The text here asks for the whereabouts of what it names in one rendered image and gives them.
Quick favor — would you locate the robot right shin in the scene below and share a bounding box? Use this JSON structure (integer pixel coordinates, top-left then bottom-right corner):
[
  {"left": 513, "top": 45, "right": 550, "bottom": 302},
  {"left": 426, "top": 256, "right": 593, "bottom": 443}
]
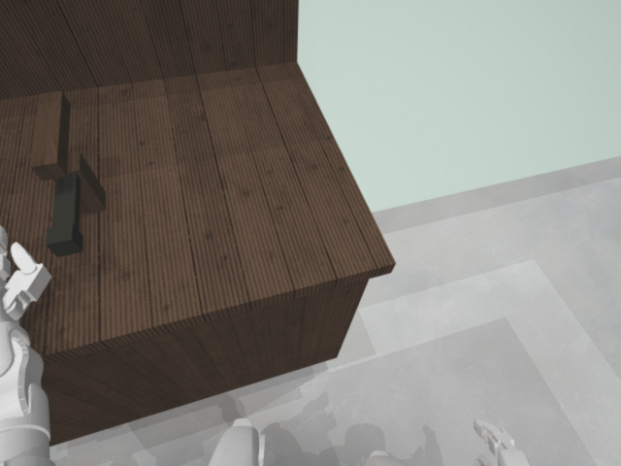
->
[{"left": 369, "top": 450, "right": 388, "bottom": 458}]

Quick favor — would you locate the left robot hand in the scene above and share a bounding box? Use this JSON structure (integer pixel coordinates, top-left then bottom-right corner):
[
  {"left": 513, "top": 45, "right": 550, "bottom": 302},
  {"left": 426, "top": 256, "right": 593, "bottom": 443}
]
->
[{"left": 0, "top": 225, "right": 51, "bottom": 326}]

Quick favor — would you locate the counter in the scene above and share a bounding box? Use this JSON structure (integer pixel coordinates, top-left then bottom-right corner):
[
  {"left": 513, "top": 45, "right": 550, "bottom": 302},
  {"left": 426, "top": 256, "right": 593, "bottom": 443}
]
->
[{"left": 0, "top": 0, "right": 396, "bottom": 447}]

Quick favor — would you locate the robot left forearm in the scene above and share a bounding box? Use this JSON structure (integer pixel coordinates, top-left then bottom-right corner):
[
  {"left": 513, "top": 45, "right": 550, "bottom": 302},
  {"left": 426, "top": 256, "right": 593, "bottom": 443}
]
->
[{"left": 0, "top": 321, "right": 56, "bottom": 466}]

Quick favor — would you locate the robot shin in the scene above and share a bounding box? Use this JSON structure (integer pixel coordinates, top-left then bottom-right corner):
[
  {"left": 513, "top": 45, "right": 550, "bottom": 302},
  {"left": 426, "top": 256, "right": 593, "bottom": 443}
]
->
[
  {"left": 232, "top": 418, "right": 253, "bottom": 427},
  {"left": 369, "top": 450, "right": 388, "bottom": 458}
]

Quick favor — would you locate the robot left shin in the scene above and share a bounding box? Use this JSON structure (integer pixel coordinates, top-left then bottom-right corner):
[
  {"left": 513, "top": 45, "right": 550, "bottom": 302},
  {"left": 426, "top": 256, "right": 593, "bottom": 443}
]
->
[{"left": 232, "top": 418, "right": 253, "bottom": 427}]

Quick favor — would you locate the right robot hand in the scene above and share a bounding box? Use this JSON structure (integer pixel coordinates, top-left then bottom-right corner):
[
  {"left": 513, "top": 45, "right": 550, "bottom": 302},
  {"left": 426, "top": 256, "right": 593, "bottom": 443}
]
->
[{"left": 473, "top": 418, "right": 532, "bottom": 466}]

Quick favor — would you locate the tap lever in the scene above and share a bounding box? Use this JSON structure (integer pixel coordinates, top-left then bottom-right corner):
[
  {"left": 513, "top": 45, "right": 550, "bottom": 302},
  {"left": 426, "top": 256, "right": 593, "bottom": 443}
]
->
[{"left": 46, "top": 173, "right": 83, "bottom": 257}]

